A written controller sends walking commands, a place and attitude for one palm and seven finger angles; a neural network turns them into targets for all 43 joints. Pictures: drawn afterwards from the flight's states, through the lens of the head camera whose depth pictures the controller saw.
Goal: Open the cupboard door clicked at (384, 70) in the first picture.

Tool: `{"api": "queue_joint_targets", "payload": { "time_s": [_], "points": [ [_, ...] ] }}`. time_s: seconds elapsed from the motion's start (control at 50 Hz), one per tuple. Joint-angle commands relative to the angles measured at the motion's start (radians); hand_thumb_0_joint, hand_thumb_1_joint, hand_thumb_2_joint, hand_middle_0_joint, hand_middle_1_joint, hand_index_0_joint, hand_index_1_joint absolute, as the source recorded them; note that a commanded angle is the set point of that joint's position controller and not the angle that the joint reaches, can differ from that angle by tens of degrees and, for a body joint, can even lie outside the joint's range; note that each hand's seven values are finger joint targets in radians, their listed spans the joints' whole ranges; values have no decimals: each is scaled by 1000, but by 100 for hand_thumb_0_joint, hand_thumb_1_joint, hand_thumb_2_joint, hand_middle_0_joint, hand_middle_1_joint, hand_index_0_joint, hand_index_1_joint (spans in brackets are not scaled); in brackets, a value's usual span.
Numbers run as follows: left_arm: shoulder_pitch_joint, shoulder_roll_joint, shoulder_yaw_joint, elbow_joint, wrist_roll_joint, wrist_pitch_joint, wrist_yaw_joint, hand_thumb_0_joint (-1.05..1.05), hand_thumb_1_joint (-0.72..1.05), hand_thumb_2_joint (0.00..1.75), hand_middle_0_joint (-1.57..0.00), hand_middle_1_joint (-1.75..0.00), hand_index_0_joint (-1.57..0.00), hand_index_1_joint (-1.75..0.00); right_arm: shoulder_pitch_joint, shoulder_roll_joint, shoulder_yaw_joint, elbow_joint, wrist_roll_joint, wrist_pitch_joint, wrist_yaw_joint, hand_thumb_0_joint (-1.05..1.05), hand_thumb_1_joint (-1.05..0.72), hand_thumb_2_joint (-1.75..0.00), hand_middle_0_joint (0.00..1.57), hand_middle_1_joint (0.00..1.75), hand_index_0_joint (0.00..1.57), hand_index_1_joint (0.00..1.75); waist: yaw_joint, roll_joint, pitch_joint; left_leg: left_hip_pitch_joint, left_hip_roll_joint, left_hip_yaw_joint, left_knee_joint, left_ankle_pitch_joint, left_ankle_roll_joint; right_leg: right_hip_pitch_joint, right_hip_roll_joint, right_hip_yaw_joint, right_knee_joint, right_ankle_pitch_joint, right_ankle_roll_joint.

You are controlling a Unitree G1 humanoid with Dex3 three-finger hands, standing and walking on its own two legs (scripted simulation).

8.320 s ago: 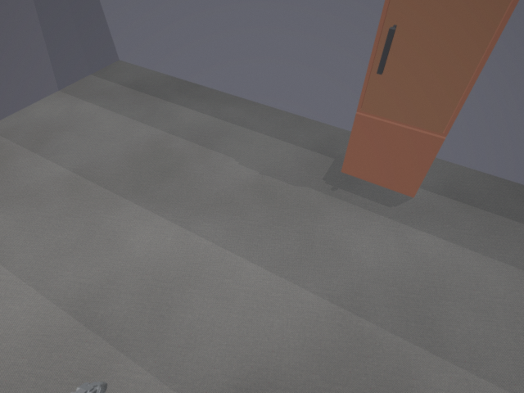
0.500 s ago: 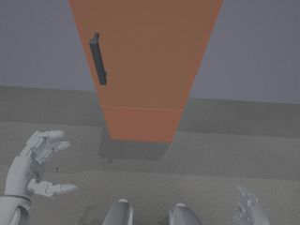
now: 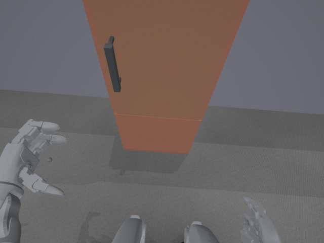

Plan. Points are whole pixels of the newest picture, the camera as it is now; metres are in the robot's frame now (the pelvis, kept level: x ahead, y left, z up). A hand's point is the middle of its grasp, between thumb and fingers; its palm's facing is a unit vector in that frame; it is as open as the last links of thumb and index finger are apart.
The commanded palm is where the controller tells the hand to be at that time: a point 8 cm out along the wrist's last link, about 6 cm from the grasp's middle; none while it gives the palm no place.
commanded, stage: raise the hand with hooked fingers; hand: left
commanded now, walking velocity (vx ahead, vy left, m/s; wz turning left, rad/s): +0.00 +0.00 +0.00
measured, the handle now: (114, 66) +0.59 +0.19 +0.04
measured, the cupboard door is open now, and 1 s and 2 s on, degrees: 0 0 0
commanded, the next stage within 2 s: move the hooked fingers beside the handle in 0.52 s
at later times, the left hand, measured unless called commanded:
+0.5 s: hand (56, 154) +0.29 +0.26 +0.05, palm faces +0.01 -1.00 -0.05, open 13.9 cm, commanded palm +0.27 +0.31 +0.05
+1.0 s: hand (68, 131) +0.35 +0.25 +0.05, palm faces -0.01 -1.00 -0.03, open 13.9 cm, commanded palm +0.33 +0.31 +0.05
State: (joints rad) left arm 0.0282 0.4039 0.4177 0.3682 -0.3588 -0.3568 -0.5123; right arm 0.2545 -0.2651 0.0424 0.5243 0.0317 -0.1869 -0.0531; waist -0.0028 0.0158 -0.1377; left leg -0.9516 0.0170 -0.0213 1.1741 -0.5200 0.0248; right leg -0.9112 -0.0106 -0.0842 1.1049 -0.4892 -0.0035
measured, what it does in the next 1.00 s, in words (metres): stands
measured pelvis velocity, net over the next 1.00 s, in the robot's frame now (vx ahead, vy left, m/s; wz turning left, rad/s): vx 0.00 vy -0.01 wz -0.02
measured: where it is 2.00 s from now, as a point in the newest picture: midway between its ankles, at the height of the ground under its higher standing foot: outside the picture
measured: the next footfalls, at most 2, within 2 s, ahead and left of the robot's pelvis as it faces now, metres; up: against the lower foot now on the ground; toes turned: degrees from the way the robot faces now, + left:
none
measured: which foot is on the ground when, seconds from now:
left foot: down 0.00-1.00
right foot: down 0.00-1.00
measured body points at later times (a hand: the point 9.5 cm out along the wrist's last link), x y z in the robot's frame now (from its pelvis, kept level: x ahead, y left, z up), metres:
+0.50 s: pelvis +0.00 -0.01 +0.00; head +0.09 +0.01 +0.44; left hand +0.29 +0.32 +0.05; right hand +0.16 -0.26 -0.08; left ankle +0.02 +0.10 -0.65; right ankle +0.03 -0.13 -0.65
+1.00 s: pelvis +0.00 -0.01 +0.00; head +0.10 +0.01 +0.44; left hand +0.35 +0.31 +0.05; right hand +0.14 -0.27 -0.09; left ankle +0.02 +0.10 -0.65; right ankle +0.03 -0.13 -0.65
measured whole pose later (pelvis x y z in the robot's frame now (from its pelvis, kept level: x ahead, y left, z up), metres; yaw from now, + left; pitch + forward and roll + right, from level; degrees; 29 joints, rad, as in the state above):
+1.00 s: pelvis +0.00 -0.01 +0.00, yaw -1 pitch +19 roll -3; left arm -0.24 0.44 0.44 0.59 -0.31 -0.35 -0.50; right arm 0.26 -0.28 0.04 0.55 0.03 -0.14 -0.06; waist -0.04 0.01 -0.14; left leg -0.98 0.03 -0.01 1.17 -0.52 0.02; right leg -0.95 0.00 -0.07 1.12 -0.49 -0.01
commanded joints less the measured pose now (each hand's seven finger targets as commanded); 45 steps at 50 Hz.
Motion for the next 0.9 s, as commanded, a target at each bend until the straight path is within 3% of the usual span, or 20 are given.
{"api": "queue_joint_targets", "payload": {
  "time_s": [0.0,0.04,0.08,0.1,0.18,0.24,0.28,0.32,0.36,0.48,0.5,0.6,0.62,0.66,0.68,0.7,0.72,0.8,0.88],
  "points": [
    [-184,266,125,-157,-38,-63,-20,0,-50,30,-30,-120,-30,-120,14,-173,-83,-124,7,-49,-22,0,-90,-90,20,30,20,30,-4,78,-284,221,-13,-31,-199,268,-11,151,42,28,-137,157,-29],
    [-151,244,107,-167,-41,-67,-26,0,-50,30,-30,-120,-30,-120,18,-171,-87,-128,8,-52,-17,0,-90,-90,20,30,20,30,2,103,-299,247,-13,-28,-202,302,-11,155,40,28,-139,184,-29],
    [-116,242,112,-148,-43,-61,-27,0,-50,30,-30,-120,-30,-120,29,-172,-88,-130,7,-49,-12,0,-90,-90,20,30,20,30,5,86,-314,243,-13,-23,-195,343,-11,171,43,27,-132,221,-28],
    [-109,236,110,-143,-46,-58,-27,0,-50,30,-30,-120,-30,-120,29,-173,-90,-130,7,-47,-9,0,-90,-90,20,30,20,30,1,56,-304,227,-13,-22,-191,335,-8,175,42,29,-135,224,-24],
    [-136,245,119,-144,-44,-66,-12,0,-50,30,-30,-120,-30,-120,31,-174,-92,-130,7,-40,-7,0,-90,-90,20,30,20,30,-5,70,-277,208,-13,-17,-193,306,-8,159,43,31,-135,201,-25],
    [-135,247,124,-164,-42,-81,1,0,-50,30,-30,-120,-30,-120,29,-171,-93,-135,7,-37,-7,0,-90,-90,20,30,20,30,-3,65,-285,205,-13,-15,-195,291,-6,173,40,37,-139,191,-23],
    [-148,267,133,-182,-37,-92,1,0,-50,30,-30,-120,-30,-120,31,-170,-92,-132,5,-37,-8,0,-90,-90,20,30,20,30,1,97,-314,217,-14,-11,-190,305,-6,179,40,43,-133,201,-25],
    [-142,257,122,-181,-35,-95,3,0,-50,30,-30,-120,-30,-120,25,-168,-91,-133,6,-35,-8,0,-90,-90,20,30,20,30,-2,98,-295,217,-13,-15,-196,294,-6,173,39,40,-137,192,-23],
    [-142,246,117,-163,-43,-91,-2,0,-50,30,-30,-120,-30,-120,30,-169,-90,-133,6,-34,-11,0,-90,-90,20,30,20,30,-10,73,-279,202,-14,-15,-190,284,-3,166,45,40,-138,186,-25],
    [-155,247,116,-153,-41,-84,-11,0,-50,30,-30,-120,-30,-120,25,-166,-85,-128,7,-31,-14,0,-90,-90,20,30,20,30,-10,83,-296,208,-14,-13,-184,285,-3,173,42,46,-137,200,-22],
    [-147,243,116,-142,-42,-80,-12,0,-50,30,-30,-120,-30,-120,27,-167,-86,-131,7,-30,-14,0,-90,-90,20,30,20,30,-12,56,-288,198,-14,-13,-184,280,-2,176,42,43,-139,199,-20],
    [-159,247,118,-140,-42,-78,-19,0,-50,30,-30,-120,-30,-120,23,-166,-84,-131,7,-30,-15,0,-90,-90,20,30,20,30,-10,56,-302,188,-15,-10,-173,286,0,189,40,50,-135,213,-19],
    [-209,258,114,-144,-36,-81,-16,0,-50,30,-30,-120,-30,-120,20,-168,-82,-124,7,-30,-17,0,-90,-90,20,30,20,30,-18,80,-291,187,-13,-12,-170,277,-1,168,40,49,-132,203,-21],
    [-304,247,95,-118,-34,-80,-14,0,-50,30,-30,-120,-30,-120,25,-169,-79,-112,5,-31,-24,0,-90,-90,20,30,20,30,-39,60,-259,167,-10,-16,-156,247,1,133,43,51,-130,172,-22],
    [-326,270,112,-90,-24,-81,-13,0,-50,30,-30,-120,-30,-120,29,-173,-80,-102,6,-30,-27,0,-90,-90,20,30,20,30,-36,62,-271,172,-9,-18,-159,249,-1,134,41,52,-128,175,-22],
    [-350,246,85,-81,-20,-80,-17,0,-50,30,-30,-120,-30,-120,28,-170,-79,-102,6,-30,-28,0,-90,-90,20,30,20,30,-40,78,-277,173,-11,-13,-156,230,1,124,38,56,-131,157,-20],
    [-388,262,88,-68,-14,-80,-17,0,-50,30,-30,-120,-30,-120,29,-173,-78,-94,7,-30,-31,0,-90,-90,20,30,20,30,-42,79,-284,176,-9,-18,-157,229,-1,124,37,55,-129,155,-22],
    [-436,270,67,-58,7,-69,-17,0,-50,30,-30,-120,-30,-120,38,-174,-79,-92,8,-25,-31,0,-90,-90,20,30,20,30,-31,114,-340,231,-6,-24,-170,288,-4,129,35,49,-121,200,-26],
    [-414,302,115,13,13,-50,8,0,-50,30,-30,-120,-30,-120,48,-172,-80,-89,5,-6,-24,0,-90,-90,20,30,20,30,-16,74,-357,206,-7,-14,-168,319,-3,169,36,52,-121,239,-22]
  ]
}}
